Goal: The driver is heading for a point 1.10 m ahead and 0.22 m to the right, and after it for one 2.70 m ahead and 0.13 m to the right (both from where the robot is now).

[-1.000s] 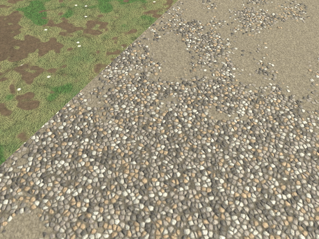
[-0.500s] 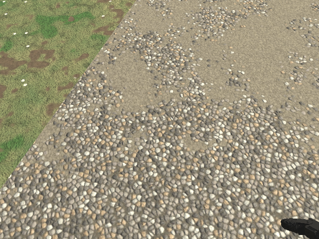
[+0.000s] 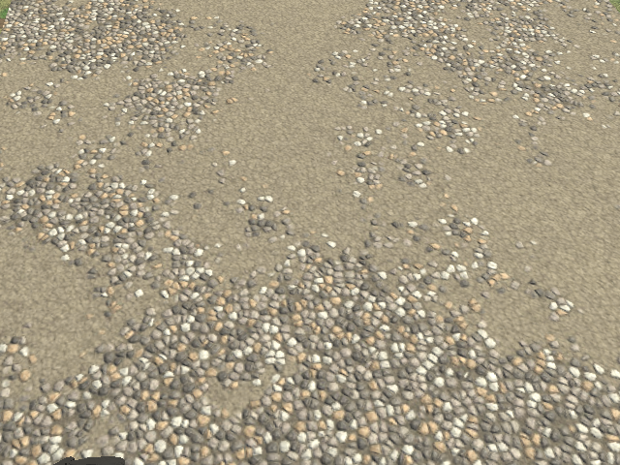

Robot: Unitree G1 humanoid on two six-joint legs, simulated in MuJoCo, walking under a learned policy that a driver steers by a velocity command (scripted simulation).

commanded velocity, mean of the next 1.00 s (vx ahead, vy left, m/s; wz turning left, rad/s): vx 0.50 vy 0.00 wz -0.41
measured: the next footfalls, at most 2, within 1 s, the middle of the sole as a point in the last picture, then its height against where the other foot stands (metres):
right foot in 0.12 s outside the picture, level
left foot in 0.60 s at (292, 424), level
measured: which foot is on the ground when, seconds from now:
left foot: down 0.00-0.14, up 0.16-0.58, down 0.60-1.00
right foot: up 0.00-0.10, down 0.12-0.62, up 0.64-1.00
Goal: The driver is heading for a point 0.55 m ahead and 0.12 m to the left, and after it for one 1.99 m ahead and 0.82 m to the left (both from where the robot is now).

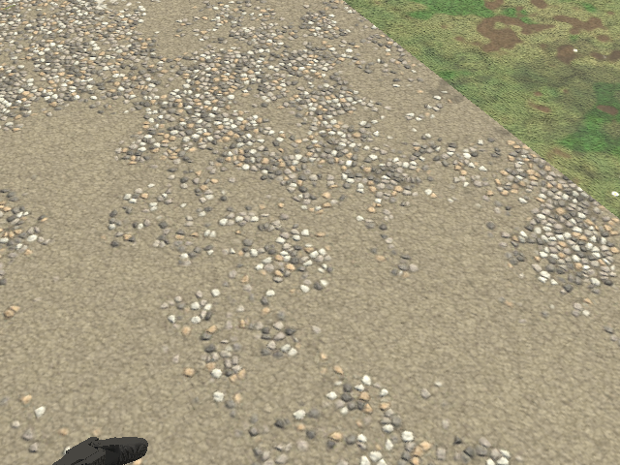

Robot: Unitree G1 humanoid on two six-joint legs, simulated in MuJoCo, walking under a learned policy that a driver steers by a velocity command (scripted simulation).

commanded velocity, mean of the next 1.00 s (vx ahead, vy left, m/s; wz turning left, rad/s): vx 0.40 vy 0.00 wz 0.27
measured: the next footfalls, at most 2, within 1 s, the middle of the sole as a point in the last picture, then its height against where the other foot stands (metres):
right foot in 0.10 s outside the picture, level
left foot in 0.64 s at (242, 447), level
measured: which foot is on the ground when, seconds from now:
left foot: down 0.00-0.10, up 0.12-0.62, down 0.64-1.00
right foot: up 0.00-0.08, down 0.10-0.66, up 0.68-1.00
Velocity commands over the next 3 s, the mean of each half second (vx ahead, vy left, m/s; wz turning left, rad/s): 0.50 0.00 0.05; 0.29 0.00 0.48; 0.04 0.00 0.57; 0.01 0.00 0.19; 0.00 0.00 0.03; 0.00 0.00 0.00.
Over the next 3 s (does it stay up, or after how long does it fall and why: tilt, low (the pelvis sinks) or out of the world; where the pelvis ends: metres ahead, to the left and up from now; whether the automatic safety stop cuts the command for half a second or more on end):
stays up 0.56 0.03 0.00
